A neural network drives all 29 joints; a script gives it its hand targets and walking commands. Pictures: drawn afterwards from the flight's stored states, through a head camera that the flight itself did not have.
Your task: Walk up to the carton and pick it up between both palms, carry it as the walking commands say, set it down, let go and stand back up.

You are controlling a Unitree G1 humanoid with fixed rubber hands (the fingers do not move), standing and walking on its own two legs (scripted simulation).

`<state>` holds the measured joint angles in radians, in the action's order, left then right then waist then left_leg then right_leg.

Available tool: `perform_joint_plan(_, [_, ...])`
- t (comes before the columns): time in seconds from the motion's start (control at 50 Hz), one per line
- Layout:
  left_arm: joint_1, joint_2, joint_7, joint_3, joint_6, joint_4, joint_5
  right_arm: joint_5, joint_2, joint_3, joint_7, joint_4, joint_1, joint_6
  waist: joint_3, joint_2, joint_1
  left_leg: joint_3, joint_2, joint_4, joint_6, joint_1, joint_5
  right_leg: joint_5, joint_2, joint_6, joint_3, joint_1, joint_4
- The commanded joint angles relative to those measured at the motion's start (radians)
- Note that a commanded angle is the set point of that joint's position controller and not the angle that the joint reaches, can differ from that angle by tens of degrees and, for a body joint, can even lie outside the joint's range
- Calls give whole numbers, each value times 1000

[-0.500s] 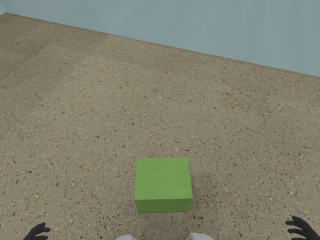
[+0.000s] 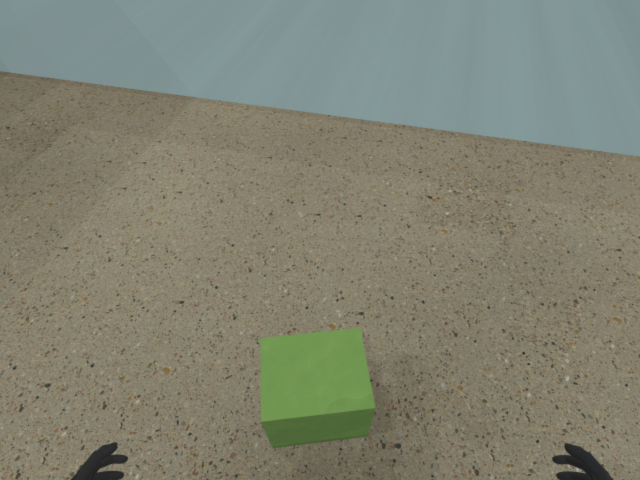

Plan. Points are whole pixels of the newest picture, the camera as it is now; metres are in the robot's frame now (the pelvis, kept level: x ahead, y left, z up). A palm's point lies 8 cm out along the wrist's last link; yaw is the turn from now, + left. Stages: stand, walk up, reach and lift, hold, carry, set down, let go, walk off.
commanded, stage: walk up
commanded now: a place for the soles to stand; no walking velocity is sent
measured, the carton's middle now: (315, 389) +0.45 +0.04 -0.63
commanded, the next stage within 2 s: stand in 0.36 s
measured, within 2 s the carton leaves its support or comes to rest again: neither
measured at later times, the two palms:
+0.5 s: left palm out of the picture +0.12 +0.32 -0.08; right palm out of the picture +0.11 -0.32 -0.08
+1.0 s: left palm (108, 437) +0.20 +0.31 -0.09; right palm (531, 406) +0.24 -0.27 -0.09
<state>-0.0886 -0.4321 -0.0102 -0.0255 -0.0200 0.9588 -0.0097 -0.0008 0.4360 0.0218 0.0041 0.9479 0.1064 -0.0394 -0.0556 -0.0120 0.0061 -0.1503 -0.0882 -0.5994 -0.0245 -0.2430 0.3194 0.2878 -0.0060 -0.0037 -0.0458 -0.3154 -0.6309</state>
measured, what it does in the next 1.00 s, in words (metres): stands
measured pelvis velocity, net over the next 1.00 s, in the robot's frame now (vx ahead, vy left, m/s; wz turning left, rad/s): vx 0.01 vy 0.00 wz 0.09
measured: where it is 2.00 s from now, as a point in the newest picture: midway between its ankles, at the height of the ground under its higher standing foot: outside the picture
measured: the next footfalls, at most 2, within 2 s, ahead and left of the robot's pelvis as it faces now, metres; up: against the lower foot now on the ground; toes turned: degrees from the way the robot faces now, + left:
none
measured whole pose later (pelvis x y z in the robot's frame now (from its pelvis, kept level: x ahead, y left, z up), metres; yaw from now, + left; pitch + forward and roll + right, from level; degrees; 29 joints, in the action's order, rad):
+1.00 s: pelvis +0.01 +0.00 -0.02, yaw +5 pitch +5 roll +0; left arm 0.06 -0.35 -0.08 -0.15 0.21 0.57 -0.06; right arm -0.05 0.31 0.18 -0.05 0.58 -0.02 0.20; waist -0.13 -0.01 0.00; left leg -0.02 -0.04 -0.77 -0.03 -0.47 0.39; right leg 0.37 0.02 0.01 0.02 -0.49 -0.77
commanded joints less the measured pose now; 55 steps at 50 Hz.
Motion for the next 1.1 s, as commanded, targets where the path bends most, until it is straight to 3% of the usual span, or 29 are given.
perform_joint_plan(0.0, [51,-184,4,-32,-10,-26,0,2,183,38,2,-24,-46,-8,90,-15,1,101,-62,151,67,59,-52,-216,106,-76,-136,17,158])
perform_joint_plan(0.14, [95,-167,-2,-19,-11,21,-1,-4,170,29,-7,30,-70,-8,82,-24,-3,104,-54,236,63,102,-37,-117,115,-67,-134,41,263])
perform_joint_plan(0.54, [103,-145,2,-9,-4,104,5,-8,162,25,-6,106,-90,-4,94,4,1,126,-71,313,57,169,-186,-241,120,-37,-65,125,315])
perform_joint_plan(0.56, [213,-55,-36,-86,22,-247,22,-28,23,76,-40,-245,-230,45,-7,-24,-62,92,123,191,29,-55,-52,-18,-50,-5,12,36,192])
perform_joint_plan(0.58, [149,-89,-52,-120,70,-321,-25,-43,84,149,-61,-356,-157,80,-34,15,-5,84,113,200,36,-52,30,13,-49,10,79,65,171])
perform_joint_plan(0.6, [101,-87,-68,-130,114,-312,-47,-64,112,178,-66,-354,-130,127,-57,38,24,72,123,203,33,-35,69,35,-50,13,108,61,173])
perform_joint_plan(0.64, [53,-80,-73,-173,171,-342,-97,-114,82,204,-76,-354,-65,185,-71,35,6,43,143,205,9,30,11,52,-50,11,131,42,198])
perform_joint_plan(0.7, [42,-63,-67,-187,197,-418,-89,-129,97,246,-79,-406,-40,203,13,0,7,59,145,150,-24,93,-90,-29,-55,22,123,62,167])
perform_joint_plan(0.76, [54,-64,-67,-193,210,-478,-76,-118,76,249,-81,-449,-35,219,82,-23,-2,79,138,102,-26,83,-154,-141,-53,37,98,103,111])
perform_joint_plan(0.82, [135,-54,-71,-168,206,-513,-59,-90,47,240,-80,-474,-99,219,135,-8,2,99,122,17,-28,1,-205,-213,-56,45,90,62,21])
perform_joint_plan(0.96, [207,-67,-64,-162,214,-460,-56,-40,13,193,-36,-444,-140,226,279,19,4,117,122,-148,-38,-128,-370,-388,-45,58,72,-69,-110])
perform_joint_plan(1.08, [313,-70,-62,-182,210,-406,-38,-22,8,162,-9,-457,-254,232,351,22,-9,114,125,-225,-39,-257,-339,-344,-37,62,57,-178,-168])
